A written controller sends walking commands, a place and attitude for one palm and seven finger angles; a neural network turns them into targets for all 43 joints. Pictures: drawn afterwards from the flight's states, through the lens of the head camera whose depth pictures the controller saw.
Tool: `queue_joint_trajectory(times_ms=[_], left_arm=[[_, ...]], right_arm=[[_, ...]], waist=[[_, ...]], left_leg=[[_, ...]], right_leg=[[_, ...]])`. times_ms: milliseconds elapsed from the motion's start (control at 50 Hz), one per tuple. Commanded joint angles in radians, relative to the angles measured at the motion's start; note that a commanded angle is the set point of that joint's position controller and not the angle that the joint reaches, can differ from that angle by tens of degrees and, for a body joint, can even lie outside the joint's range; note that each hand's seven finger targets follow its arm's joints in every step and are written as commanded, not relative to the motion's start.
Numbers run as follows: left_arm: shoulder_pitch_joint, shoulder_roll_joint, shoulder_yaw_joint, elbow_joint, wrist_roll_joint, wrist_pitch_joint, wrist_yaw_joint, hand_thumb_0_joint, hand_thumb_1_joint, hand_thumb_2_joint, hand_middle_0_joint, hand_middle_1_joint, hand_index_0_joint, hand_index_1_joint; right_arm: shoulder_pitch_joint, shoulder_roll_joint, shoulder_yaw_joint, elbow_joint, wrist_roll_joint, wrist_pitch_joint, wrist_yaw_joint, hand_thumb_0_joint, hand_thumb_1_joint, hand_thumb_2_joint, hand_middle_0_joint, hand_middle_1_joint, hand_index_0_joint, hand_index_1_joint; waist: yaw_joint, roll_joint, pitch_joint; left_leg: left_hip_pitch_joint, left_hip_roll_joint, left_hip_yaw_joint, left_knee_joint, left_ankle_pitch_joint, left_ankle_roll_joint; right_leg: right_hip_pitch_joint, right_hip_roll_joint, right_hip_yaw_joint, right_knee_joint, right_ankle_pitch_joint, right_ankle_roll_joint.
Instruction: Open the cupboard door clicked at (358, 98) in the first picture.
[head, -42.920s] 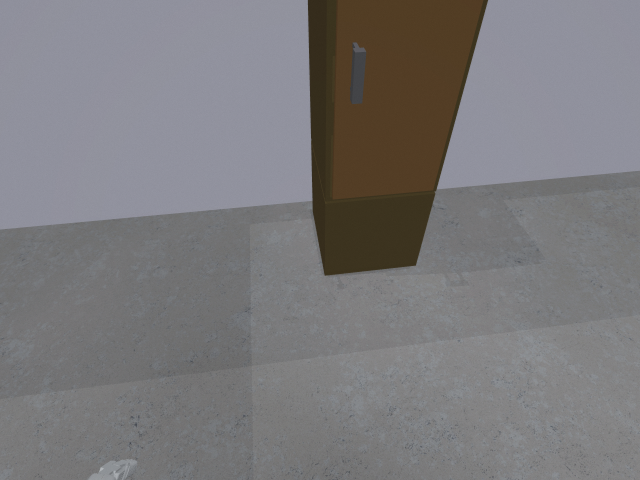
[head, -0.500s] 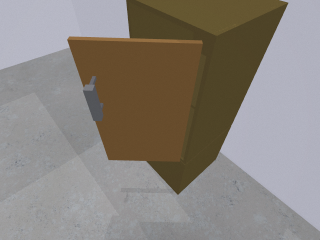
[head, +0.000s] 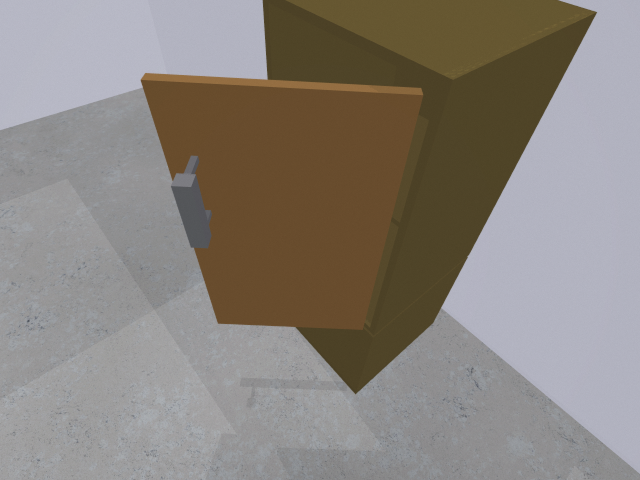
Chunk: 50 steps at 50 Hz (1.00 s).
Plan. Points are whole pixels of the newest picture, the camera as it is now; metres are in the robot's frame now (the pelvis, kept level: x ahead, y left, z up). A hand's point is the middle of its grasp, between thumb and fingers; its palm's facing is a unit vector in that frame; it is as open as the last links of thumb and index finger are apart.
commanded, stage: look again from close up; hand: left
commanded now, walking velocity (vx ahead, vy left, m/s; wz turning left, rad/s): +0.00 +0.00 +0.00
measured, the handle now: (197, 202) +0.46 +0.22 +0.07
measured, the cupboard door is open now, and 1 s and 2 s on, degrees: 48 48 48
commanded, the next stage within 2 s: shuffle to correct the standing spot in 0.62 s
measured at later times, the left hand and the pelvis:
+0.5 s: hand out of the picture +0.01 +0.19 -0.18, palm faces +0.00 -0.98 -0.20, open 7.4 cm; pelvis +0.00 +0.01 +0.00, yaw +0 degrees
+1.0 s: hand out of the picture +0.00 +0.19 -0.18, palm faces +0.00 -0.97 -0.23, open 7.4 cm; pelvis -0.03 +0.00 +0.00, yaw -1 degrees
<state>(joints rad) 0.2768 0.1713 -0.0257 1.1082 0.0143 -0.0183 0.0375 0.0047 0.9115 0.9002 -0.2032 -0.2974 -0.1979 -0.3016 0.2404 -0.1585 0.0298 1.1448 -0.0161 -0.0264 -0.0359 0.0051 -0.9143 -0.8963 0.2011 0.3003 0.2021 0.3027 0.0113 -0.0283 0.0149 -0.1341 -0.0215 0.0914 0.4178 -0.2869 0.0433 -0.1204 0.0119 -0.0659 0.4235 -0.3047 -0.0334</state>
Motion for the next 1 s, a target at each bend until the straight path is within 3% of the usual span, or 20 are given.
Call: queue_joint_trajectory(times_ms=[0, 160, 440, 460, 700, 740, 800, 980], left_arm=[[0.064, 0.119, 0.027, -0.025, -0.003, -0.012, 0.010, 0.000, 0.900, 0.900, -0.200, -0.300, -0.200, -0.300], [0.049, 0.118, 0.031, -0.029, -0.001, -0.008, 0.010, 0.000, 0.900, 0.900, -0.200, -0.300, -0.200, -0.300], [0.036, 0.127, 0.033, -0.029, -0.004, -0.005, 0.007, 0.000, 0.900, 0.900, -0.200, -0.300, -0.200, -0.300], [0.037, 0.125, 0.033, -0.030, -0.001, -0.006, 0.007, 0.000, 0.900, 0.900, -0.200, -0.300, -0.200, -0.300], [0.038, 0.129, 0.033, -0.021, -0.002, -0.007, 0.006, 0.000, 0.900, 0.900, -0.200, -0.300, -0.200, -0.300], [0.008, 0.178, 0.046, -0.042, -0.002, -0.010, 0.005, 0.000, 0.900, 0.900, -0.200, -0.300, -0.200, -0.300], [0.046, 0.114, 0.038, -0.043, -0.004, 0.004, 0.013, 0.000, 0.900, 0.900, -0.200, -0.300, -0.200, -0.300], [0.028, 0.131, 0.064, -0.113, 0.004, 0.031, 0.012, 0.000, 0.900, 0.900, -0.200, -0.300, -0.200, -0.300]], right_arm=[[0.051, -0.117, -0.020, -0.023, 0.006, -0.011, -0.006, 0.000, -0.900, -0.900, 0.200, 0.300, 0.200, 0.300], [0.046, -0.116, -0.023, -0.020, 0.005, -0.010, -0.008, 0.000, -0.900, -0.900, 0.200, 0.300, 0.200, 0.300], [0.042, -0.130, -0.024, -0.017, 0.005, -0.012, -0.007, 0.000, -0.900, -0.900, 0.200, 0.300, 0.200, 0.300], [0.039, -0.124, -0.024, -0.017, 0.006, -0.012, -0.007, 0.000, -0.900, -0.900, 0.200, 0.300, 0.200, 0.300], [0.038, -0.129, -0.025, -0.014, 0.006, -0.013, -0.007, 0.000, -0.900, -0.900, 0.200, 0.300, 0.200, 0.300], [0.011, -0.178, -0.039, -0.033, 0.009, -0.019, -0.010, 0.000, -0.900, -0.900, 0.200, 0.300, 0.200, 0.300], [0.041, -0.109, -0.033, -0.038, 0.008, -0.010, -0.013, 0.000, -0.900, -0.900, 0.200, 0.300, 0.200, 0.300], [-0.001, -0.146, -0.072, -0.115, 0.001, 0.028, -0.011, 0.000, -0.900, -0.900, 0.200, 0.300, 0.200, 0.300]], waist=[[-0.005, 0.030, 0.000], [-0.003, 0.022, 0.027], [-0.004, 0.032, 0.001], [-0.002, 0.021, 0.026], [-0.004, 0.031, 0.018], [-0.004, 0.036, 0.012], [-0.003, 0.043, -0.020], [0.000, 0.053, -0.042]], left_leg=[[0.001, 0.141, -0.123, -0.048, 0.344, 0.011], [-0.005, 0.142, -0.123, -0.058, 0.339, 0.012], [0.019, 0.146, -0.131, -0.076, 0.345, 0.013], [0.008, 0.144, -0.130, -0.077, 0.336, 0.015], [0.014, 0.143, -0.135, -0.085, 0.328, 0.013], [0.024, 0.152, -0.148, -0.088, 0.432, 0.015], [0.057, 0.156, -0.129, -0.052, 0.576, 0.005], [0.005, 0.199, -0.151, 0.003, 0.549, 0.034]], right_leg=[[-0.002, -0.137, 0.114, -0.032, 0.367, -0.016], [-0.006, -0.134, 0.108, -0.037, 0.352, -0.015], [-0.002, -0.136, 0.111, -0.042, 0.312, -0.013], [-0.010, -0.134, 0.107, -0.048, 0.309, -0.012], [-0.010, -0.141, 0.113, -0.056, 0.304, -0.012], [-0.014, -0.142, 0.120, -0.044, 0.370, -0.017], [-0.019, -0.146, 0.115, -0.001, 0.449, -0.004], [-0.093, -0.125, 0.114, 0.104, 0.351, -0.001]])
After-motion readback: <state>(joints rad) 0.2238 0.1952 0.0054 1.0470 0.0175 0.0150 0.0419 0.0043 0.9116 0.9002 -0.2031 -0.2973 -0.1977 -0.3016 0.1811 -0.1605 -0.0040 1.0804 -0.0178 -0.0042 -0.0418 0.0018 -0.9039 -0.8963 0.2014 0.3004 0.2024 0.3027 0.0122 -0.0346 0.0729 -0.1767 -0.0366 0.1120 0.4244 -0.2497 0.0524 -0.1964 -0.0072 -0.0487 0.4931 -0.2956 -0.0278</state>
